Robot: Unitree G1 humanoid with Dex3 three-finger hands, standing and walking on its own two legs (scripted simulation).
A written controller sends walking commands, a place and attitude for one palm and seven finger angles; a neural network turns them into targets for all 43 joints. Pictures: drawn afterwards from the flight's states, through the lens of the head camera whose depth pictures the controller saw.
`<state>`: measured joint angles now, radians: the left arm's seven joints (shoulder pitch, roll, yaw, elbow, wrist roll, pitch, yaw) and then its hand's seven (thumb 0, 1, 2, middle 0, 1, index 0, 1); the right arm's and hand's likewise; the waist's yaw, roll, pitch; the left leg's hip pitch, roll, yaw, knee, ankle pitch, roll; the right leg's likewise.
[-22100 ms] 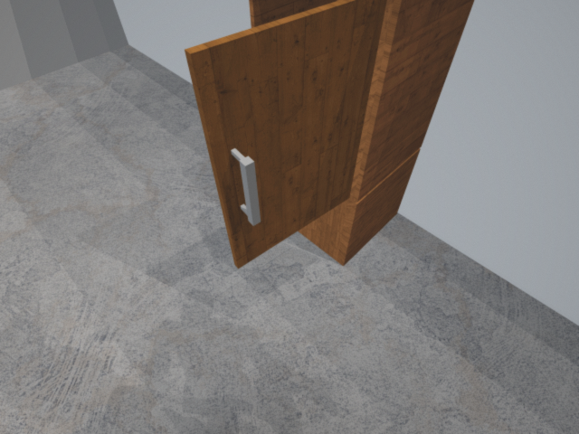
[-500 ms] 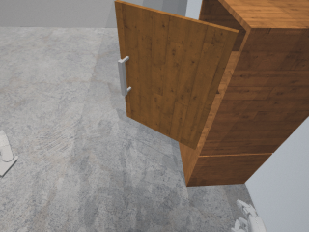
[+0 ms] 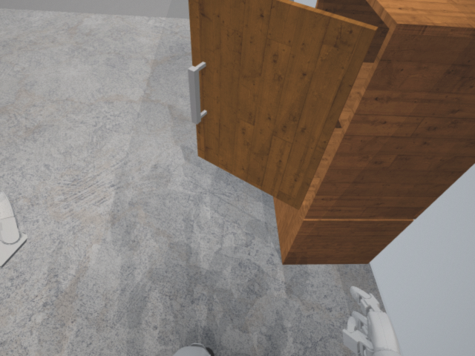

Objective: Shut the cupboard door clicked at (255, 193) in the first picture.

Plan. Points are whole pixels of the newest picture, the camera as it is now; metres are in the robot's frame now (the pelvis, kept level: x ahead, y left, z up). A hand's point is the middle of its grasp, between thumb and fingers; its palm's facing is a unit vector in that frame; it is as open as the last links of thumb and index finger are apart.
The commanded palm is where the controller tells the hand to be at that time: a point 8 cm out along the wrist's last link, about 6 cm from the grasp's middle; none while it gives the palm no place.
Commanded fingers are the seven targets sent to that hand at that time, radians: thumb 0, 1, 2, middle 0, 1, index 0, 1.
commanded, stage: step back with the hand held close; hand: left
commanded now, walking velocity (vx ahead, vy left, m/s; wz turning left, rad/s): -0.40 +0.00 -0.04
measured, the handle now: (199, 94) +0.77 +0.18 -0.03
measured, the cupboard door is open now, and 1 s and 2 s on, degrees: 56 56 56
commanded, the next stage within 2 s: stop stepping back and stand still in 0.22 s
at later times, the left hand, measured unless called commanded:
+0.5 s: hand out of the picture +0.10 +0.27 +0.17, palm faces +0.45 -0.78 -0.43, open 7.4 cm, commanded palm +0.04 +0.30 +0.19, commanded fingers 0.00 0.90 0.90 -0.20 -0.30 -0.20 -0.30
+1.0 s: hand out of the picture +0.07 +0.28 +0.17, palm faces +0.46 -0.78 -0.42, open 7.4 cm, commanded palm +0.00 +0.31 +0.19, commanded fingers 0.00 0.90 0.90 -0.20 -0.30 -0.20 -0.30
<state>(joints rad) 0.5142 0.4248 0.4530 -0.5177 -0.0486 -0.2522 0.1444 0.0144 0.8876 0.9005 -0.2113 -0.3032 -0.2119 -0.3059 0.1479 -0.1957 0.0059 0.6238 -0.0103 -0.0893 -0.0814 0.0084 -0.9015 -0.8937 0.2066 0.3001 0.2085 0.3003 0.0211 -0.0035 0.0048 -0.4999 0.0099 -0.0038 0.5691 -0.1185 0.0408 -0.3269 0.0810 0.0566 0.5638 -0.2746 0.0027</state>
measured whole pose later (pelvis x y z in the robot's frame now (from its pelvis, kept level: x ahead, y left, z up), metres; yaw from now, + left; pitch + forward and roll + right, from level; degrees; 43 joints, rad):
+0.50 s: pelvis -0.10 +0.00 +0.00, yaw +0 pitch +3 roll -2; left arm 0.57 0.41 0.44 -0.52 -0.05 -0.20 0.15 0.02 0.89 0.90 -0.21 -0.30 -0.21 -0.31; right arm 0.24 -0.18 0.02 0.62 0.00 -0.09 -0.08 0.01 -0.90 -0.89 0.21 0.30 0.21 0.30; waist 0.00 -0.02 -0.06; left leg -0.46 0.03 0.00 0.56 -0.16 0.01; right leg -0.22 0.06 0.04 0.49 -0.35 -0.01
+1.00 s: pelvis -0.12 +0.01 +0.01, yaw +2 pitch +0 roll -1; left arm 0.55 0.41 0.40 -0.45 -0.05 -0.18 0.16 0.02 0.89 0.90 -0.21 -0.30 -0.21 -0.31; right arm 0.25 -0.18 0.04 0.63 0.00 -0.12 -0.08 0.01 -0.90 -0.89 0.20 0.30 0.21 0.30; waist -0.03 -0.01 -0.04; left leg -0.36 -0.01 -0.01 0.42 -0.10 0.02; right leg -0.16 0.04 0.03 0.43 -0.26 0.00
